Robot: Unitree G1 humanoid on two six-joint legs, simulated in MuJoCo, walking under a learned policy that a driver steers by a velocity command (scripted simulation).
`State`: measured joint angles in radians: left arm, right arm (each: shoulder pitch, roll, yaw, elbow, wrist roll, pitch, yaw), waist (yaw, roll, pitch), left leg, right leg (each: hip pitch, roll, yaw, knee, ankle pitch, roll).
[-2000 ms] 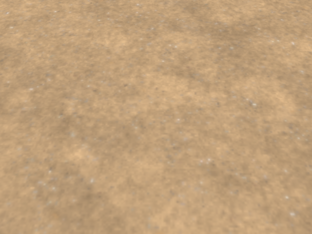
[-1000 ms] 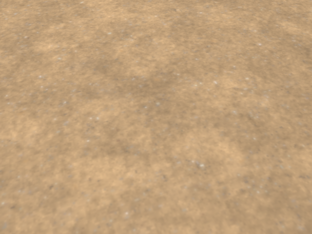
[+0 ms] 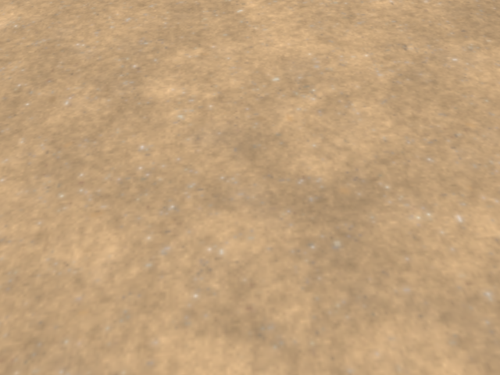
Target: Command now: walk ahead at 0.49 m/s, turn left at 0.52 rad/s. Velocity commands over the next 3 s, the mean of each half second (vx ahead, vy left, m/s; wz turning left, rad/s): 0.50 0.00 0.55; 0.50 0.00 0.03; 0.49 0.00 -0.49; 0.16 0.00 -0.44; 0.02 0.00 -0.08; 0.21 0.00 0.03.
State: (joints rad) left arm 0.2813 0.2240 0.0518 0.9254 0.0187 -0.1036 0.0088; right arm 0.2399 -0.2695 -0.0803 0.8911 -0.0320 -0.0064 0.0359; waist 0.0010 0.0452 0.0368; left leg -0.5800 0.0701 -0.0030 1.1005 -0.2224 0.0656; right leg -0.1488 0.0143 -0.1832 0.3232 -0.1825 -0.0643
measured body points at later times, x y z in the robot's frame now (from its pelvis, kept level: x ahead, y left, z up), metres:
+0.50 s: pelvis +0.26 +0.08 -0.01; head +0.29 +0.10 +0.44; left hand +0.28 +0.36 -0.14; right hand +0.40 -0.17 -0.13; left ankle +0.26 +0.12 -0.75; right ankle +0.28 -0.08 -0.66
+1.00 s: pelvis +0.55 +0.11 -0.01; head +0.58 +0.11 +0.44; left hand +0.56 +0.40 -0.14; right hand +0.67 -0.12 -0.15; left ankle +0.41 +0.19 -0.65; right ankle +0.62 +0.08 -0.75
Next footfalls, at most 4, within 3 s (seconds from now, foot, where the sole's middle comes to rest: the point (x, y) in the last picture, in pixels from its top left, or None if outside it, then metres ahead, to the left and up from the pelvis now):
0.30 left None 0.30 0.13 -0.78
0.86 right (241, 314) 0.66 0.09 -0.78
1.40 left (172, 239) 0.92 0.31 -0.78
1.86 right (243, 211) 1.03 0.08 -0.78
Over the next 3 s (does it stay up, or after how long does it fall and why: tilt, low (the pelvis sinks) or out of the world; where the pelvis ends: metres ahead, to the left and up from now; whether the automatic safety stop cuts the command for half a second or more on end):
stays up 1.06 0.14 -0.01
